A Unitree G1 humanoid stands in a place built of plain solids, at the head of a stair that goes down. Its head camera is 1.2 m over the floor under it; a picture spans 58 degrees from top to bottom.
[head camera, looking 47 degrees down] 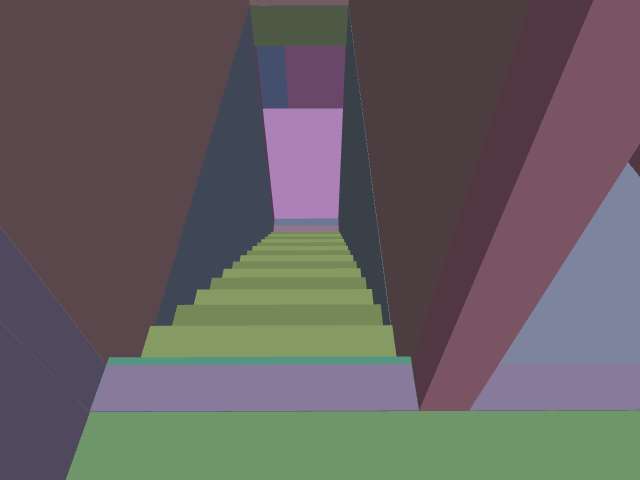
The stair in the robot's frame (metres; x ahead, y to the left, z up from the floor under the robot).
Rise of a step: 0.21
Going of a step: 0.24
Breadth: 0.91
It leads straight ahead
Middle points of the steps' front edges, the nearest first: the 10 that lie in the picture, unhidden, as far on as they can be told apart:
0.64 0.18 0.00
0.87 0.18 -0.21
1.11 0.18 -0.41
1.35 0.18 -0.62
1.59 0.18 -0.83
1.83 0.19 -1.04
2.07 0.19 -1.25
2.31 0.19 -1.45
2.55 0.19 -1.66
2.79 0.19 -1.87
